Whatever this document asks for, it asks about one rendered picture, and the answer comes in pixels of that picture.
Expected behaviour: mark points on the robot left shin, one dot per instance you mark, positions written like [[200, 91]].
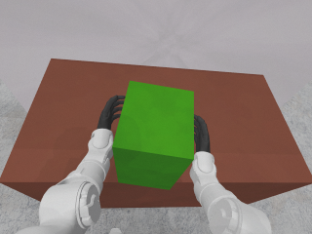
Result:
[[115, 230]]

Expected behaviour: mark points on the robot left hand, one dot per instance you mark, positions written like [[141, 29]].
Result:
[[107, 115]]

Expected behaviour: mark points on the robot left upper arm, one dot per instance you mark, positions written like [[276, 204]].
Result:
[[69, 208]]

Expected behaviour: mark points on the robot right hand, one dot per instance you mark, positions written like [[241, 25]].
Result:
[[202, 138]]

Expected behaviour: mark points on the pedestal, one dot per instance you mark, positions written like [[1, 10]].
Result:
[[255, 154]]

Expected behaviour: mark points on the robot right forearm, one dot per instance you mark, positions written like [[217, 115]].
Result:
[[207, 189]]

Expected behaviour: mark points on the robot left forearm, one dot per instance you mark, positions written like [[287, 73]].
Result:
[[95, 165]]

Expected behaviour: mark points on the carton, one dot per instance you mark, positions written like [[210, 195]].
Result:
[[154, 140]]

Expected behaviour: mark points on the robot right upper arm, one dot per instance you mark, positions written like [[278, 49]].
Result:
[[231, 216]]

